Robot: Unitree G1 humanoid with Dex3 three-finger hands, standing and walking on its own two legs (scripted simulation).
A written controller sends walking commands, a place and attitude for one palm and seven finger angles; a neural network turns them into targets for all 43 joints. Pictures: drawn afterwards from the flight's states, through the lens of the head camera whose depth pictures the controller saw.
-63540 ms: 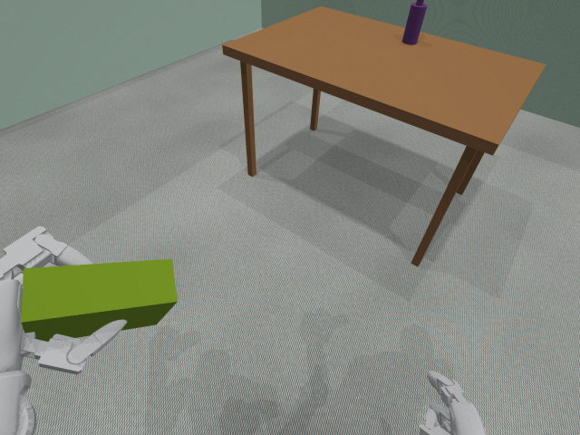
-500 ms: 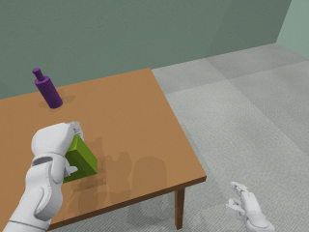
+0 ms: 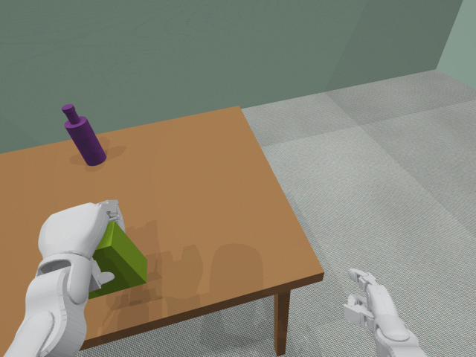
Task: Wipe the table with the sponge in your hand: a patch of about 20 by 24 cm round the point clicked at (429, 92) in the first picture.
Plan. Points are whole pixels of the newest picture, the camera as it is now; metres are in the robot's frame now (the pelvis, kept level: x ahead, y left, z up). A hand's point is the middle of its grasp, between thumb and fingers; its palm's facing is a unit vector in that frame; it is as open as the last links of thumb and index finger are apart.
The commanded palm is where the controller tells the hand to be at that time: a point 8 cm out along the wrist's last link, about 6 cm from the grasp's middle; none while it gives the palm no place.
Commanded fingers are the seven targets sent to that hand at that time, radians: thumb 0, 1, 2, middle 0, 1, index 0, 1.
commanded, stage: bring the sponge back beside the body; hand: left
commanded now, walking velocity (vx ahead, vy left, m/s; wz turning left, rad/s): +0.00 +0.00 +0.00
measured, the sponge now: (107, 268) +0.22 +0.27 +0.05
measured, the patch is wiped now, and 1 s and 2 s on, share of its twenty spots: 1.00 1.00 1.00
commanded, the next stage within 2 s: step back with the hand held close in 0.78 s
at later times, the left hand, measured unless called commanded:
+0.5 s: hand (74, 274) +0.18 +0.28 +0.11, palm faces +0.04 -0.11 -0.99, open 9.2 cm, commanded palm +0.15 +0.28 +0.18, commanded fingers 0.00 0.10 1.30 -1.20 -1.60 -1.20 -1.60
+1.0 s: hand (88, 265) +0.19 +0.25 +0.12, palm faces +0.24 -0.69 -0.68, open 9.2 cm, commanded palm +0.14 +0.28 +0.17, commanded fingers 0.00 0.10 1.30 -1.20 -1.60 -1.20 -1.60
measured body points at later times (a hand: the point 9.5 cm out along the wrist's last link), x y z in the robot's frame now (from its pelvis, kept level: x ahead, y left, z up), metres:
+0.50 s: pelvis -0.01 +0.00 +0.00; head -0.03 -0.05 +0.44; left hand +0.17 +0.28 +0.16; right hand +0.25 -0.20 -0.07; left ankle +0.01 +0.10 -0.74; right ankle -0.01 -0.10 -0.74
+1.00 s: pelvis -0.02 +0.00 +0.00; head -0.03 -0.03 +0.44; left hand +0.17 +0.29 +0.16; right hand +0.23 -0.19 -0.06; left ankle +0.01 +0.10 -0.74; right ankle -0.01 -0.10 -0.74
